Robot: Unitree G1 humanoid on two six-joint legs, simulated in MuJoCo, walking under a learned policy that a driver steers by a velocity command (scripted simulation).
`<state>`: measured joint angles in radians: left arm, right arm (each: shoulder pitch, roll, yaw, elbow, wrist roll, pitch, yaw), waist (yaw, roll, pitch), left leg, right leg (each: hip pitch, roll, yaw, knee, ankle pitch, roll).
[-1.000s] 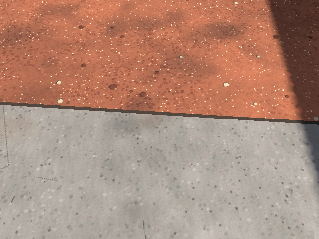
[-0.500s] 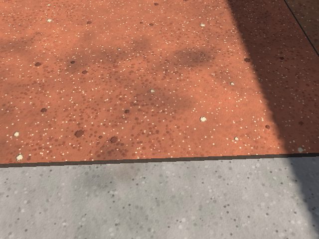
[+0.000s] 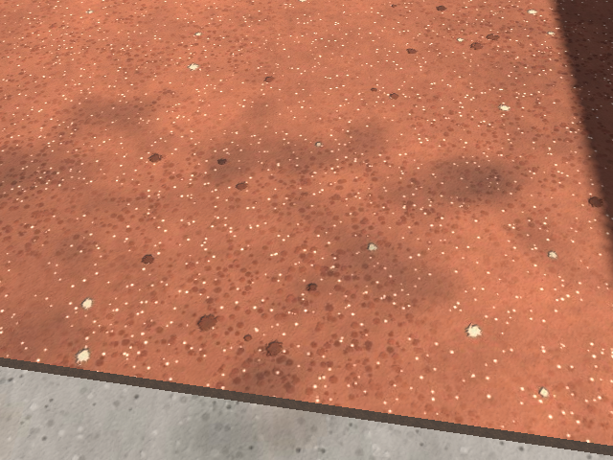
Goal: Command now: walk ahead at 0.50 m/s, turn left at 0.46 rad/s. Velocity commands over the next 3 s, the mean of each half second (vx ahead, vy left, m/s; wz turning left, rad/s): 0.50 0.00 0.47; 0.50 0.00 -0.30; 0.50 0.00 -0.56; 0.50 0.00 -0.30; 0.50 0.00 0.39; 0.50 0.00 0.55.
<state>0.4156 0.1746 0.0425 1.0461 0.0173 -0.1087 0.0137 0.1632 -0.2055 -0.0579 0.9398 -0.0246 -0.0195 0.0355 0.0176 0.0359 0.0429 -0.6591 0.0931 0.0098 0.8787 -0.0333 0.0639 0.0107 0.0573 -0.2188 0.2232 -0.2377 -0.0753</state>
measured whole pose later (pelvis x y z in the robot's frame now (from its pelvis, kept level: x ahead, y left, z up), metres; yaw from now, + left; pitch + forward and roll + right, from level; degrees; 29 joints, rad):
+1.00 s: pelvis +0.55 +0.07 +0.00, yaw +2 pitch +0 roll +0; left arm 0.34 0.26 0.07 0.92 0.00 -0.05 -0.01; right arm 0.15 -0.24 -0.02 0.80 -0.05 -0.06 0.01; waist 0.02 0.03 0.05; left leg -0.59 0.09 -0.06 1.07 -0.27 -0.02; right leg -0.18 0.16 0.03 0.35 -0.16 -0.14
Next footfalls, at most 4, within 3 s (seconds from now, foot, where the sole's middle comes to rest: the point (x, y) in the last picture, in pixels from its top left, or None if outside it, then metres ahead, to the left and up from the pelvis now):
0.20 left None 0.25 0.10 -0.78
0.76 right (315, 413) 0.60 0.04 -0.78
1.30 left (250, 300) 0.90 0.21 -0.78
1.82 right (365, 250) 1.06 -0.10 -0.78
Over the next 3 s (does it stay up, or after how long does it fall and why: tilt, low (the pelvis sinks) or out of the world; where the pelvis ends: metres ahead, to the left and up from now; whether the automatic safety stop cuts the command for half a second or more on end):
stays up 1.58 -0.14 -0.01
